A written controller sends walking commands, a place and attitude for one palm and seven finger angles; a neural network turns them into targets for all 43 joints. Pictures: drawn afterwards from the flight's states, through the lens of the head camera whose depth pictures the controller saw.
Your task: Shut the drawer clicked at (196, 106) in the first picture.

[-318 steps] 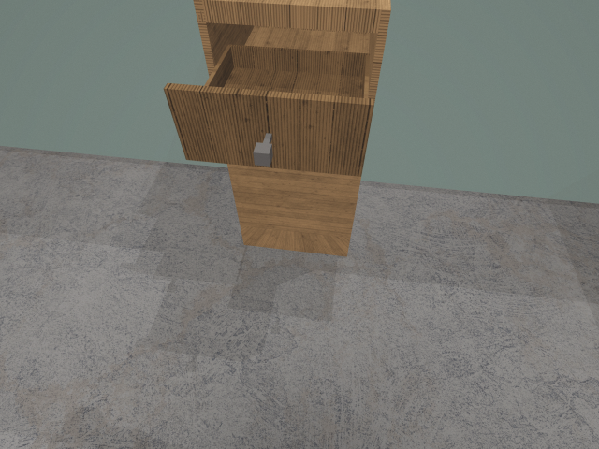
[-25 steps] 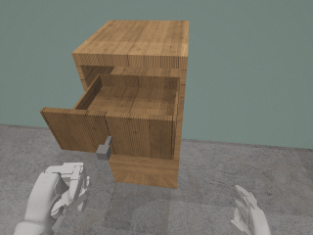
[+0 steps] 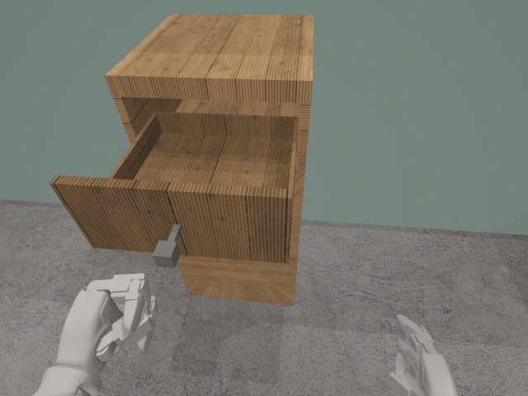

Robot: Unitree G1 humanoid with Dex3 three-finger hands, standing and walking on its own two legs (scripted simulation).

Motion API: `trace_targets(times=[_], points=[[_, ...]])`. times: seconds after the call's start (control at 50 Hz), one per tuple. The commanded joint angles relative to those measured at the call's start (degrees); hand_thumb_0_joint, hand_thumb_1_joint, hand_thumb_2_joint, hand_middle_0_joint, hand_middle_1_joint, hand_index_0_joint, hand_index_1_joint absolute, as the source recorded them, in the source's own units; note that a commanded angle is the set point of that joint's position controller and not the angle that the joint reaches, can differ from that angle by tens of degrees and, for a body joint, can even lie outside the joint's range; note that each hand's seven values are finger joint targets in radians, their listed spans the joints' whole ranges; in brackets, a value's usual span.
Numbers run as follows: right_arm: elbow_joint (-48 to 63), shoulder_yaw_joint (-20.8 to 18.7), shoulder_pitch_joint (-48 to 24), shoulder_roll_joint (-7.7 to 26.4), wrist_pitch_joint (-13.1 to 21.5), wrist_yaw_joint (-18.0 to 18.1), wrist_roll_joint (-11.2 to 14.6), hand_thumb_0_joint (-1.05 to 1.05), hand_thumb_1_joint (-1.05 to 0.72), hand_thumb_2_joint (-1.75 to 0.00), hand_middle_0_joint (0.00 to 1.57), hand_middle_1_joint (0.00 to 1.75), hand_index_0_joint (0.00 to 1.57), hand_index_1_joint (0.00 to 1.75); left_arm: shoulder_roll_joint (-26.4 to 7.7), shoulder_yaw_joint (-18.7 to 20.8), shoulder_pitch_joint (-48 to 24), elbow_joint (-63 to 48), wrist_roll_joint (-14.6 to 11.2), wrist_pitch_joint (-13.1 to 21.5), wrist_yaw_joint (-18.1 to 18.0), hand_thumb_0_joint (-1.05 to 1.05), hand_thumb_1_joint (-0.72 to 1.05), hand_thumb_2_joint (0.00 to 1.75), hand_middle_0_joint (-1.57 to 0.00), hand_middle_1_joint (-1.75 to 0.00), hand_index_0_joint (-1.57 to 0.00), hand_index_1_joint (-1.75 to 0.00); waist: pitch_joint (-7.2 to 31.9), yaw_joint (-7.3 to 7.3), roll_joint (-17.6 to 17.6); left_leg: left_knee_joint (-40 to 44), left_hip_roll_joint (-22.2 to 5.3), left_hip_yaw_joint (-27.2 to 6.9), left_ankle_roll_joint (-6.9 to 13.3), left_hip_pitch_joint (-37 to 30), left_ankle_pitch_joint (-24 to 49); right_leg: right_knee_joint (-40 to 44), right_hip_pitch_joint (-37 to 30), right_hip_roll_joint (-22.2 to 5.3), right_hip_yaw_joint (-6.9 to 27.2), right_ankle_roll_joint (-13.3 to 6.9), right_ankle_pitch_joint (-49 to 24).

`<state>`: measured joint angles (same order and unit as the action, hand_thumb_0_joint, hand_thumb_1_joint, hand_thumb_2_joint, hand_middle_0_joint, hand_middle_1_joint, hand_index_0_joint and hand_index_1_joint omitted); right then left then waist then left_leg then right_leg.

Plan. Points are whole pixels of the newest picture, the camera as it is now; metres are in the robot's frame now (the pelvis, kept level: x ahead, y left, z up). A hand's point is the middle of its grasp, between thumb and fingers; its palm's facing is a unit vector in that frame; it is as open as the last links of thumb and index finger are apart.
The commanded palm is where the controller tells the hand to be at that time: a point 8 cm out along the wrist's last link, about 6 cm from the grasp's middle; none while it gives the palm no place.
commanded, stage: bring the fist close to the handle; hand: left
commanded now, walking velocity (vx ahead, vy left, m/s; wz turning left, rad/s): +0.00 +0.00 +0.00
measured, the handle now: (170, 245) +0.34 +0.19 +0.06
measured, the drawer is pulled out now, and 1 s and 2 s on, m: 0.28 0.28 0.22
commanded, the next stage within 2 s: push the drawer shut in 0.98 s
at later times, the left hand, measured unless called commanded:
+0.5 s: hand (175, 312) +0.22 +0.15 +0.06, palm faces -0.04 -1.00 -0.05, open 3.3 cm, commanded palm +0.21 +0.20 +0.06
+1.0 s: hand (184, 303) +0.24 +0.14 +0.05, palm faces -0.03 -1.00 -0.05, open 3.3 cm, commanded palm +0.22 +0.20 +0.06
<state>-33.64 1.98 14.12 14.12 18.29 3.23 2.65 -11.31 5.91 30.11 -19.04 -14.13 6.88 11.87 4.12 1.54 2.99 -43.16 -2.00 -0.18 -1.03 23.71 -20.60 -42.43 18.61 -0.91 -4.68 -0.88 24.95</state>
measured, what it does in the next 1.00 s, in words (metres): stands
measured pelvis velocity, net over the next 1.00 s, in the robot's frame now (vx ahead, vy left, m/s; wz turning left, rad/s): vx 0.00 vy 0.00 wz -0.02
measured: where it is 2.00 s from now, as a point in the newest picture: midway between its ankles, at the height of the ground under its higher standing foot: outside the picture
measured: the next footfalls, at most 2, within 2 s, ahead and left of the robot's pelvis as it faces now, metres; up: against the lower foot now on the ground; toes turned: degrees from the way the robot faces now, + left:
none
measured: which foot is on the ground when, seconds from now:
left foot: down 0.00-1.00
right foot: down 0.00-1.00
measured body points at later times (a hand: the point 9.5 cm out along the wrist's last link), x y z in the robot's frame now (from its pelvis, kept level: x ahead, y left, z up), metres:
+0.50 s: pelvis -0.01 +0.01 -0.02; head +0.02 -0.01 +0.43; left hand +0.21 +0.20 +0.07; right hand +0.16 -0.22 -0.09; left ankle +0.02 +0.13 -0.71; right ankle -0.03 -0.10 -0.71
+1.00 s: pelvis +0.00 +0.00 -0.02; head +0.03 -0.01 +0.43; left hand +0.23 +0.20 +0.06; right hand +0.16 -0.24 -0.10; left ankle +0.02 +0.13 -0.71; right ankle -0.03 -0.10 -0.71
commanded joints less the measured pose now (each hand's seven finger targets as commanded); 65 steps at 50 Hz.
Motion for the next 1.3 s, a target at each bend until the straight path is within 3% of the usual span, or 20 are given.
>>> trace_targets(times=[0.0, 0.08, 0.12, 0.18, 0.22, 0.28, 0.34, 0.42, 0.52, 0.58, 0.64, 0.72, 0.78, 0.82, 0.96, 1.06, 1.12, 1.22, 1.24, 1.28], points=[[9.86, -2.63, -6.22, 5.68, 2.73, 0.05, -0.21, 0.0, -0.9, -0.9, 0.2, 0.3, 0.2, 0.3, -4.71, 2.04, -5.01, -11.53, -0.57, 5.49, -0.49, 0.0, 0.9, 0.9, -1.4, -1.6, -1.4, -1.6, 3.39, -0.87, -2.57, 4.75, 2.31, 0.08, 2.69, -4.22, 10.28, 7.39, 4.44, 0.48, 1.28, 1.15, -15.2], [10.37, -2.95, -5.65, 5.56, 2.04, -0.35, -0.37, 0.0, -0.9, -0.9, 0.2, 0.3, 0.2, 0.3, -3.45, 0.32, -4.73, -10.59, 0.32, 6.74, -1.51, 0.0, 0.9, 0.9, -1.4, -1.6, -1.4, -1.6, 4.83, -1.1, -2.93, 4.26, 2.08, -0.03, 2.57, -3.89, 10.6, 5.81, 5.35, 0.7, 0.65, 0.97, -15.29], [9.8, -3.1, -5.73, 5.8, 1.26, -0.37, -0.52, 0.0, -0.9, -0.9, 0.2, 0.3, 0.2, 0.3, -5.09, 1.97, -5.42, -9.05, 1.0, 7.23, -2.57, 0.0, 0.9, 0.9, -1.4, -1.6, -1.4, -1.6, 3.98, -1.17, -3.31, 4.04, 1.98, -0.19, 2.48, -2.63, 9.61, 5.61, 6.09, 0.88, 0.68, 0.85, -13.69], [10.89, -3.03, -5.31, 5.63, 0.79, -0.74, -0.71, 0.0, -0.9, -0.9, 0.2, 0.3, 0.2, 0.3, -2.98, -0.87, -6.14, -9.58, 1.55, 8.42, -3.3, 0.0, 0.9, 0.9, -1.4, -1.6, -1.4, -1.6, 5.31, -1.52, -1.95, 3.37, 1.95, -0.3, 2.35, -2.45, 9.89, 3.94, 7.21, 0.87, 0.44, 0.7, -13.88], [10.52, -3.19, -5.47, 5.82, 0.02, -0.8, -0.87, 0.0, -0.9, -0.9, 0.2, 0.3, 0.2, 0.3, -4.23, 0.67, -5.15, -7.55, 2.17, 8.84, -4.25, 0.0, 0.9, 0.9, -1.4, -1.6, -1.4, -1.6, 4.77, -1.27, -3.06, 3.02, 1.83, -0.38, 2.35, -1.01, 9.11, 3.7, 7.78, 1.03, 0.41, 0.61, -12.71], [11.4, -2.98, -4.93, 5.77, -0.6, -1.04, -0.94, 0.0, -0.9, -0.9, 0.2, 0.3, 0.2, 0.3, -2.31, -2.0, -8.51, -7.73, 2.28, 9.95, -4.52, 0.0, 0.9, 0.9, -1.4, -1.6, -1.4, -1.6, 5.34, -2.17, -2.28, 2.19, 1.88, -0.42, 2.16, -0.35, 8.03, 2.54, 9.5, 1.0, 0.44, 0.63, -11.73], [11.14, -3.23, -4.36, 6.0, -1.55, -0.98, -1.09, 0.0, -0.9, -0.9, 0.2, 0.3, 0.2, 0.3, -3.24, -0.78, -8.74, -5.14, 2.88, 10.82, -5.23, 0.0, 0.9, 0.9, -1.4, -1.6, -1.4, -1.6, 6.39, -2.27, -4.05, 1.27, 1.87, -0.33, 2.2, 0.77, 7.31, 2.01, 10.28, 1.15, 0.78, 0.58, -10.72], [10.87, -2.97, -4.59, 6.35, -2.33, -0.95, -1.21, 0.0, -0.9, -0.9, 0.2, 0.3, 0.2, 0.3, -3.6, -1.0, -13.75, -2.06, 3.02, 11.76, -5.41, 0.0, 0.9, 0.9, -1.4, -1.6, -1.4, -1.6, 5.34, -2.86, -2.68, 0.03, 1.9, -0.51, 2.19, 2.86, 5.16, 1.62, 12.59, 1.13, 1.41, 0.48, -8.38], [10.41, -3.15, -4.12, 6.74, -3.31, -0.92, -1.32, 0.0, -0.9, -0.9, 0.2, 0.3, 0.2, 0.3, -4.74, 0.25, -18.29, 2.62, 2.87, 12.67, -5.2, 0.0, 0.9, 0.9, -1.4, -1.6, -1.4, -1.6, 8.34, -3.05, -4.6, -1.54, 1.97, -0.44, 2.2, 4.39, 5.75, 0.43, 12.44, 1.08, 1.96, 0.49, -9.17], [10.51, -3.42, -3.95, 6.56, -3.82, -1.06, -1.28, 0.0, -0.9, -0.9, 0.2, 0.3, 0.2, 0.3, -4.9, 1.14, -20.4, 3.16, 2.26, 13.21, -4.85, 0.0, 0.9, 0.9, -1.4, -1.6, -1.4, -1.6, 11.93, -2.46, -2.57, -2.27, 2.09, -0.01, 2.09, 3.83, 7.69, -0.73, 11.33, 1.0, 2.23, 0.4, -11.82], [11.5, -3.44, -4.05, 6.09, -4.13, -1.39, -1.1, 0.0, -0.9, -0.9, 0.2, 0.3, 0.2, 0.3, -3.93, 0.27, -16.18, 1.64, 2.18, 13.4, -4.95, 0.0, 0.9, 0.9, -1.4, -1.6, -1.4, -1.6, 13.74, -1.63, -0.62, -1.81, 1.87, 0.39, 2.13, 2.12, 10.88, -1.11, 9.45, 0.9, 1.83, 0.22, -15.59], [11.58, -3.43, -3.87, 6.52, -4.73, -1.5, -1.17, 0.0, -0.9, -0.9, 0.2, 0.3, 0.2, 0.3, -3.93, -0.55, -14.76, 3.43, 2.53, 12.54, -5.53, 0.0, 0.9, 0.9, -1.4, -1.6, -1.4, -1.6, 9.89, -2.53, -5.02, -1.72, 1.6, 0.03, 2.3, 4.15, 9.77, -0.53, 10.71, 1.13, 1.69, 0.65, -15.18], [12.28, -3.53, -3.7, 6.37, -5.25, -1.71, -1.05, 0.0, -0.9, -0.9, 0.2, 0.3, 0.2, 0.3, -3.18, -0.94, -13.8, 1.98, 2.45, 12.38, -5.74, 0.0, 0.9, 0.9, -1.4, -1.6, -1.4, -1.6, 10.06, -2.42, -3.39, -1.64, 1.81, 0.37, 2.08, 3.92, 9.26, -0.74, 10.74, 1.01, 1.63, 0.66, -15.03], [12.01, -3.54, -3.74, 6.63, -5.82, -1.5, -1.16, 0.0, -0.9, -0.9, 0.2, 0.3, 0.2, 0.3, -5.21, 0.83, -14.49, 2.41, 2.94, 12.39, -6.42, 0.0, 0.9, 0.9, -1.4, -1.6, -1.4, -1.6, 8.73, -2.66, -5.36, -1.86, 1.8, 0.33, 2.31, 4.97, 8.63, -0.3, 10.89, 1.05, 1.95, 0.72, -14.19], [11.92, -3.47, -3.39, 6.21, -5.9, -1.34, -1.1, 0.0, -0.9, -0.9, 0.2, 0.3, 0.2, 0.3, -4.23, -0.16, -16.37, 1.07, 2.7, 14.07, -6.03, 0.0, 0.9, 0.9, -1.4, -1.6, -1.4, -1.6, 11.17, -3.01, -2.14, -2.64, 1.89, 0.41, 2.24, 3.59, 9.02, -0.78, 11.13, 0.99, 2.3, 0.53, -14.65], [12.21, -3.58, -3.35, 6.38, -6.22, -1.3, -1.01, 0.0, -0.9, -0.9, 0.2, 0.3, 0.2, 0.3, -4.18, -0.22, -14.7, 1.84, 2.23, 13.27, -4.79, 0.0, 0.9, 0.9, -1.4, -1.6, -1.4, -1.6, 11.39, -2.99, -4.32, -2.87, 1.97, 0.42, 2.36, 3.75, 10.41, -0.75, 10.19, 0.86, 2.42, 0.8, -17.46], [11.55, -3.45, -3.62, 6.72, -6.51, -1.03, -1.13, 0.0, -0.9, -0.9, 0.2, 0.3, 0.2, 0.3, -5.97, 1.3, -17.81, 2.9, 2.22, 13.0, -4.96, 0.0, 0.9, 0.9, -1.4, -1.6, -1.4, -1.6, 9.81, -3.46, -5.44, -3.04, 1.95, 0.27, 2.47, 4.66, 9.7, -0.32, 10.73, 0.86, 2.67, 0.94, -16.84], [10.64, -3.26, -4.2, 6.66, -6.69, -0.77, -1.07, 0.0, -0.9, -0.9, 0.2, 0.3, 0.2, 0.3, -6.04, 1.32, -24.44, 4.93, 2.34, 13.21, -5.09, 0.0, 0.9, 0.9, -1.4, -1.6, -1.4, -1.6, 9.65, -3.97, -3.53, -3.06, 2.05, 0.24, 2.43, 4.42, 8.37, 0.14, 11.62, 0.77, 3.03, 0.78, -14.53], [10.66, -3.21, -4.19, 6.35, -6.62, -0.91, -1.08, 0.0, -0.9, -0.9, 0.2, 0.3, 0.2, 0.3, -4.39, 0.06, -24.83, 5.57, 2.12, 13.11, -4.9, 0.0, 0.9, 0.9, -1.4, -1.6, -1.4, -1.6, 10.55, -3.82, -2.91, -2.99, 2.22, 0.31, 2.45, 3.81, 8.98, -0.03, 11.09, 0.64, 3.1, 0.76, -15.66], [10.7, -3.35, -4.15, 6.54, -6.79, -0.9, -1.01, 0.0, -0.9, -0.9, 0.2, 0.3, 0.2, 0.3, -5.32, 1.29, -25.2, 6.57, 1.9, 12.86, -4.62, 0.0, 0.9, 0.9, -1.4, -1.6, -1.4, -1.6, 12.41, -3.34, -2.93, -2.57, 2.11, 0.32, 2.31, 3.08, 9.77, -0.24, 10.23, 0.72, 2.75, 0.7, -16.5]])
